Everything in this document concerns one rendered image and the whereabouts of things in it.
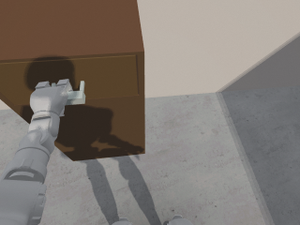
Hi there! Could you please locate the robot right shin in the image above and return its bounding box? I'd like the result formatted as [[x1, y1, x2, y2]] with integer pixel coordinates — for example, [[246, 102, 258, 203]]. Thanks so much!
[[171, 215, 182, 221]]

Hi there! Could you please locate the drawer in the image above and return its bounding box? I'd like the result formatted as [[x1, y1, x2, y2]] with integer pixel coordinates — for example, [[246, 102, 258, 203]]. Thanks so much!
[[0, 54, 138, 105]]

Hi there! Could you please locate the left robot hand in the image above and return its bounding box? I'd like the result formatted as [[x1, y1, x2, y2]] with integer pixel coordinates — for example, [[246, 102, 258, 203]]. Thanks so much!
[[30, 79, 73, 117]]

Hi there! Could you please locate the left robot upper arm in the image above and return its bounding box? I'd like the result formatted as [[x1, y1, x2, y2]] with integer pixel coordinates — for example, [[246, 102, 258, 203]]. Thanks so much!
[[0, 179, 47, 225]]

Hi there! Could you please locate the handle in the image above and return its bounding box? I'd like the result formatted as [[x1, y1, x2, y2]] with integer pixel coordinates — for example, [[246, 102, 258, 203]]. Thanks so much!
[[51, 81, 85, 106]]

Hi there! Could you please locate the robot left shin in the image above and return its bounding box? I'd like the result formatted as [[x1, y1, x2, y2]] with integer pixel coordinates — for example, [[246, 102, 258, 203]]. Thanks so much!
[[119, 217, 129, 222]]

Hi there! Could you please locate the robot shin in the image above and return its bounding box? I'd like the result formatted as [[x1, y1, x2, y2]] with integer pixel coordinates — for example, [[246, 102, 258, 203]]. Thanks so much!
[[119, 217, 129, 222], [171, 215, 182, 221]]

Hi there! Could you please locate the cabinet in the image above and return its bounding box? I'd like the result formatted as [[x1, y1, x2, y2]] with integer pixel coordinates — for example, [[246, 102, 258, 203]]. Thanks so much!
[[0, 0, 145, 161]]

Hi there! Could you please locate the robot left forearm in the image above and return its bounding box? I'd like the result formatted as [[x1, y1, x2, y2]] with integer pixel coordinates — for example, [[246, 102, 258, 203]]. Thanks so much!
[[0, 111, 60, 185]]

